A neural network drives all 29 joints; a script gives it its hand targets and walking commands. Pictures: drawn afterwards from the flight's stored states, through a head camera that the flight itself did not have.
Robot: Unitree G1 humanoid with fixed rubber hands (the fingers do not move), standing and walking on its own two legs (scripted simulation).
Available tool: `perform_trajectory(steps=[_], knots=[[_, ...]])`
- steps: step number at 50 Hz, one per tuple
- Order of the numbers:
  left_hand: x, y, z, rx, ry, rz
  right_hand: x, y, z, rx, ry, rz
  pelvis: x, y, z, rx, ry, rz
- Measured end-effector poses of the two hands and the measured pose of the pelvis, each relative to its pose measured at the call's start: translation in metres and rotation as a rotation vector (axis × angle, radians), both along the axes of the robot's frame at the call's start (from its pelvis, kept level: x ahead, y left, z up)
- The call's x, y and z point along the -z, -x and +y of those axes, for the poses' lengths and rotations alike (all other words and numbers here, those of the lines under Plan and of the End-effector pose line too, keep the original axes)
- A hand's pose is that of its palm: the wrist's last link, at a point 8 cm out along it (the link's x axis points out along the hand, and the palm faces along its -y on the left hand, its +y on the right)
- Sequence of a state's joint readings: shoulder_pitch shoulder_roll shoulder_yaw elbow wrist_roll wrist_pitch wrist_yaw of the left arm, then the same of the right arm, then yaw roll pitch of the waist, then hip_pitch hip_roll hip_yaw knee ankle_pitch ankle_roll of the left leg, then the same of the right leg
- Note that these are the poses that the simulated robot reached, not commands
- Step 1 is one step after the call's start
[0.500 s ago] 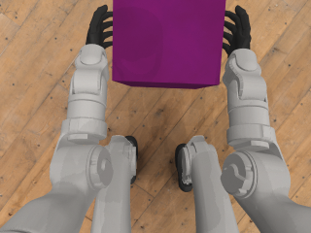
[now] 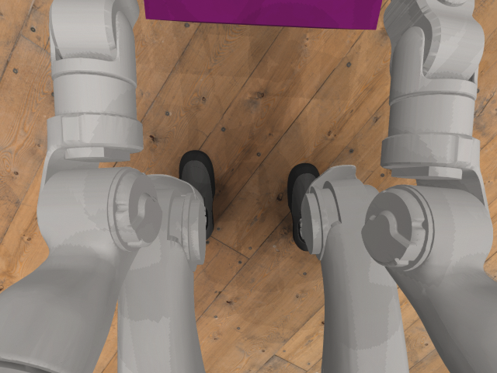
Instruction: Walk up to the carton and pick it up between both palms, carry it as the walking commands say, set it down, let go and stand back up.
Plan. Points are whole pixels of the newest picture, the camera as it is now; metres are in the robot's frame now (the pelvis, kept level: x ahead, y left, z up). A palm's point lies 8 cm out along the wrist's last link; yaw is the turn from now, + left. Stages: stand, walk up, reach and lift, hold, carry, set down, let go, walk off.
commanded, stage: set down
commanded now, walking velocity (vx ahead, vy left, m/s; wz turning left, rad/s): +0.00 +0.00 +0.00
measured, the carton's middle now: out of the picture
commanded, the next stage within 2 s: none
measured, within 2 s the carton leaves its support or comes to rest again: rests again in 1.52 s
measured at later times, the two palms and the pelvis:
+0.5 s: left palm out of the picture +0.59 +0.15 -0.23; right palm out of the picture +0.57 -0.15 -0.22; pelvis +0.02 +0.00 -0.03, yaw +0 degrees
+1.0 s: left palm out of the picture +0.59 +0.15 -0.24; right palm out of the picture +0.57 -0.16 -0.22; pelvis +0.02 +0.00 -0.04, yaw +0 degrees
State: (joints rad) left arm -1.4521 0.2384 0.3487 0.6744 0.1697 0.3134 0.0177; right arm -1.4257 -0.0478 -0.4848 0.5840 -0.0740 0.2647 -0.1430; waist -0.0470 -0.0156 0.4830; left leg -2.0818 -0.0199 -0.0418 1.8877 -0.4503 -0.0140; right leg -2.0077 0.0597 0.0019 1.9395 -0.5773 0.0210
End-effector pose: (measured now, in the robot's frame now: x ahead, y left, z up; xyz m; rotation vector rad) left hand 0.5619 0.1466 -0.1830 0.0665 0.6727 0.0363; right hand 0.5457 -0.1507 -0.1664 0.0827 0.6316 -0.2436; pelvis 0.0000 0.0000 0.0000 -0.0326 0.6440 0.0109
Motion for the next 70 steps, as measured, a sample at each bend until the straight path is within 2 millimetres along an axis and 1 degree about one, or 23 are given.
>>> perform_trajectory(steps=[3,5,8,11,14,19,21,28,31,37,56,70], knots=[[0.004,-0.016,-0.002,0.024,-0.018,-0.021,0.018,-0.002,-0.002,0.020,-0.008,0.000,0.009,0.002,-0.001,0.000,-0.003,-0.015],[0.003,-0.019,-0.004,0.024,-0.018,-0.024,0.019,-0.004,-0.003,0.030,-0.017,0.005,0.013,0.000,-0.002,0.001,-0.006,-0.020],[0.003,-0.021,-0.004,0.025,-0.020,-0.018,0.016,-0.009,-0.004,0.026,-0.022,0.002,0.016,-0.002,-0.003,0.001,-0.009,-0.023],[0.016,-0.016,-0.003,0.026,-0.023,0.034,0.019,-0.012,-0.004,0.005,-0.030,0.018,0.017,-0.004,-0.003,0.001,-0.010,-0.022],[0.032,-0.011,-0.001,0.026,-0.026,0.090,0.029,-0.011,-0.003,-0.013,-0.040,0.041,0.019,-0.007,-0.004,0.001,-0.010,-0.020],[0.048,-0.015,0.002,0.027,-0.029,0.102,0.048,-0.013,-0.001,-0.029,-0.049,0.056,0.026,-0.013,-0.003,0.002,-0.010,-0.006],[0.051,-0.018,0.003,0.027,-0.026,0.099,0.051,-0.017,-0.001,-0.032,-0.050,0.056,0.030,-0.016,-0.002,0.003,-0.008,-0.004],[0.049,-0.027,0.003,0.030,-0.017,0.062,0.048,-0.026,0.000,-0.023,-0.039,0.020,0.036,-0.019,-0.001,0.003,-0.006,-0.014],[0.048,-0.027,0.003,0.030,-0.018,0.058,0.047,-0.025,0.000,-0.024,-0.040,0.018,0.037,-0.018,-0.001,0.003,-0.007,-0.019],[0.053,-0.024,0.002,0.036,-0.013,0.077,0.054,-0.020,-0.002,-0.027,-0.040,0.040,0.038,-0.019,-0.002,0.003,-0.008,-0.018],[0.055,-0.026,0.000,0.064,0.007,0.065,0.059,-0.020,-0.009,-0.051,-0.043,0.042,0.044,-0.018,-0.002,0.004,-0.008,-0.022],[0.059,-0.029,-0.006,0.092,0.031,0.055,0.067,-0.019,-0.017,-0.059,-0.035,0.056,0.048,-0.019,-0.002,0.005,-0.008,-0.020]])
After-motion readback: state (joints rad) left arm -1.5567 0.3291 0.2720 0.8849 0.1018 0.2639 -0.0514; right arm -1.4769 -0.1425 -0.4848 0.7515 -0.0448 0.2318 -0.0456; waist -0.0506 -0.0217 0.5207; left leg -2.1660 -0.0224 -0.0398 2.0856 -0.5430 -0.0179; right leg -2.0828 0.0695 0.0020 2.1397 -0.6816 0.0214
